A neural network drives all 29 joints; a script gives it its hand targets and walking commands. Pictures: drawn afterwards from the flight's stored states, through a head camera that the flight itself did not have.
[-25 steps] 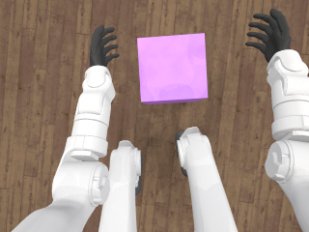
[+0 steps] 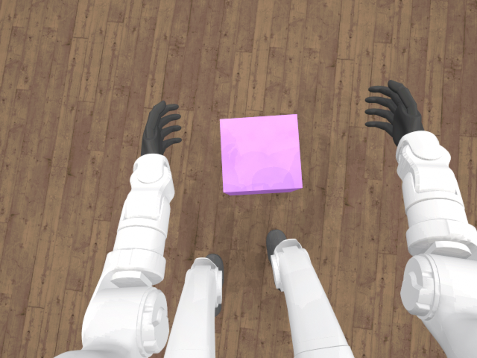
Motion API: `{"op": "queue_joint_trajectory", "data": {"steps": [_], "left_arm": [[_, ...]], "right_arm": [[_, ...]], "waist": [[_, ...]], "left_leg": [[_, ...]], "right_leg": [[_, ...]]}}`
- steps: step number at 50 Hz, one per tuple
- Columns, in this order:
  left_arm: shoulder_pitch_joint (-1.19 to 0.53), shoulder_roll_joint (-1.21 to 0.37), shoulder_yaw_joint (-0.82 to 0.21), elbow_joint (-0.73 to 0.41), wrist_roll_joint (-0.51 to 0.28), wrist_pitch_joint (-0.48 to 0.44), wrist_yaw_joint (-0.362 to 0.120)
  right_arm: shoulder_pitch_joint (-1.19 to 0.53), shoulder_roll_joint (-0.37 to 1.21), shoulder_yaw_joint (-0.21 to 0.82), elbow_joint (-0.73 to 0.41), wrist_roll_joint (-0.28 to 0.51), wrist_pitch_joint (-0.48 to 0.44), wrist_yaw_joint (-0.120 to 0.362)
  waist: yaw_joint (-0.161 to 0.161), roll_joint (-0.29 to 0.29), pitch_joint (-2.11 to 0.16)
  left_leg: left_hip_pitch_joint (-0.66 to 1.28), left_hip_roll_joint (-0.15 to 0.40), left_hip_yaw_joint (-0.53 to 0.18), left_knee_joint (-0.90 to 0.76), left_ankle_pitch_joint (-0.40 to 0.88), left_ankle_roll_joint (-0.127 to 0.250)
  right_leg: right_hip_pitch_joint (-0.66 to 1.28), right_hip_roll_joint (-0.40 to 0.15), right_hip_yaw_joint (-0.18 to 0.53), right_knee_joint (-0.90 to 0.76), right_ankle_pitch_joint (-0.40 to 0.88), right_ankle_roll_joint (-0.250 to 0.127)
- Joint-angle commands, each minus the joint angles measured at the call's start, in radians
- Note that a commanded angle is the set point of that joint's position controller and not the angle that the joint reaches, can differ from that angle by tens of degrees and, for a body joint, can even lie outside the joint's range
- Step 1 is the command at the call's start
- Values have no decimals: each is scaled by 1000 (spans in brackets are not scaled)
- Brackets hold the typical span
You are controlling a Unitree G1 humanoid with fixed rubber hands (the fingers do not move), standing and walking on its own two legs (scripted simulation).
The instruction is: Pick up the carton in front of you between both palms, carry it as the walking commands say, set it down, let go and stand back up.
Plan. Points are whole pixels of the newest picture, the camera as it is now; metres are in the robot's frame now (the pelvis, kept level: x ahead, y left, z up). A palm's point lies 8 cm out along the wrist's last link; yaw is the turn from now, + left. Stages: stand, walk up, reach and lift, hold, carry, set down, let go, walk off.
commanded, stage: let go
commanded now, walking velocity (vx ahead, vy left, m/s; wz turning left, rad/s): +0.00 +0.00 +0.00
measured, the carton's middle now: (259, 160) +0.46 -0.07 -0.53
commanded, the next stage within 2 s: stand in 1.08 s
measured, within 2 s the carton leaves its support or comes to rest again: neither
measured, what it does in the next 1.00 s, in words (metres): rises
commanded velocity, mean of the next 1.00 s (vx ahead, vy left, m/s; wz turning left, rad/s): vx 0.00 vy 0.00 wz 0.00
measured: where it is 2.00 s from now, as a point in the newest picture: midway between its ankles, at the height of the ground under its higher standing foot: (247, 283)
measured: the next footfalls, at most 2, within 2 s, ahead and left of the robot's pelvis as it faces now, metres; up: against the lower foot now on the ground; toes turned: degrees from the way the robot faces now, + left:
none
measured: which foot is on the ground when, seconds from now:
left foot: down 0.00-1.00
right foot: down 0.00-1.00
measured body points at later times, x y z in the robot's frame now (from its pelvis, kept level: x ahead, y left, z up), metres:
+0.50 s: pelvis +0.07 +0.01 +0.10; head +0.19 +0.00 +0.54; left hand +0.31 +0.21 +0.01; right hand +0.28 -0.24 +0.01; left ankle +0.04 +0.15 -0.62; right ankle +0.09 -0.10 -0.62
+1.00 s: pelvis +0.08 +0.04 +0.12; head +0.10 +0.04 +0.57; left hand +0.27 +0.26 +0.04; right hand +0.25 -0.20 +0.04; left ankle +0.04 +0.15 -0.62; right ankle +0.09 -0.10 -0.62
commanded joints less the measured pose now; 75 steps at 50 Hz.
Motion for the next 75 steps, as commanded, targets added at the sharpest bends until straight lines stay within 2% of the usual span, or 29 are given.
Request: {"op": "queue_joint_trajectory", "data": {"steps": [1,6,12,17,23,28,32,39,48,52,53,54,55,57,59,68,75], "left_arm": [[35,66,-19,-143,23,-26,-8],[195,86,-53,-203,-3,-61,-38],[429,119,-70,-178,-21,-111,-87],[611,153,-82,-172,-30,-151,-120],[776,191,-109,-201,-53,-187,-147],[876,218,-130,-238,-68,-184,-169],[901,232,-147,-268,-80,-154,-182],[897,237,-160,-286,-84,-76,-195],[911,245,-147,-289,-76,-38,-190],[911,248,-141,-291,-72,-36,-191],[962,265,-134,-236,-86,-66,-173],[945,262,-139,-254,-87,-74,-164],[906,384,-109,-111,-54,-91,-127],[906,379,-121,-70,-44,-111,-107],[882,371,-125,-40,-40,-123,-105],[866,418,-132,77,-49,-154,-107],[861,439,-134,144,-56,-158,-105]], "right_arm": [[28,-114,13,-167,-13,-22,-6],[199,-86,51,-274,8,-47,-15],[455,-15,113,-291,49,-82,-34],[653,15,152,-319,68,-115,-57],[861,31,197,-383,88,-142,-80],[979,35,231,-420,95,-133,-82],[999,27,245,-434,91,-99,-77],[976,9,242,-452,72,-15,-65],[997,13,238,-457,60,21,-67],[994,22,242,-465,62,19,-68],[964,-21,231,-516,43,67,-94],[993,-15,247,-496,52,81,-103],[972,-109,222,-352,59,16,-144],[978,-86,230,-334,45,-36,-159],[964,-76,235,-305,40,-60,-157],[986,-129,243,-202,42,-90,-161],[995,-150,257,-142,46,-98,-169]], "waist": [[-35,-92,-869],[-25,-108,-748],[1,-126,-594],[16,-120,-480],[28,-79,-318],[40,-19,-159],[45,20,-17],[40,24,143],[43,1,117],[47,1,98],[40,-3,54],[44,10,55],[58,17,76],[41,-3,50],[42,-15,65],[39,-40,25],[45,-37,25]], "left_leg": [[192,-40,122,-187,104,-10],[290,-30,113,-273,138,5],[374,-19,99,-369,153,22],[528,-11,82,-468,198,34],[801,6,59,-599,297,38],[1017,23,44,-703,355,36],[1072,38,36,-766,308,34],[1032,71,15,-825,200,43],[1139,55,17,-771,389,35],[1172,43,26,-754,427,32],[1223,46,33,-717,507,28],[1221,44,29,-708,523,24],[1136,79,5,-656,397,17],[1190,86,-22,-662,274,28],[1174,88,-41,-670,203,40],[1216,106,-63,-644,362,54],[1227,117,-70,-654,417,55]], "right_leg": [[1040,-8,-31,-122,394,22],[1174,-16,-6,-202,440,22],[1329,-34,30,-280,556,29],[1412,-37,35,-366,602,37],[1460,-22,8,-503,549,44],[1489,0,-22,-620,428,44],[1517,15,-48,-665,307,37],[1598,31,-79,-649,209,42],[1598,30,-58,-648,292,36],[1586,26,-49,-652,320,36],[1549,49,-58,-628,293,42],[1536,47,-55,-625,286,39],[1405,-68,-38,-609,276,45],[1328,-72,-12,-616,174,37],[1297,-73,-1,-629,96,34],[1336,-101,30,-616,256,16],[1381,-112,36,-627,319,8]]}}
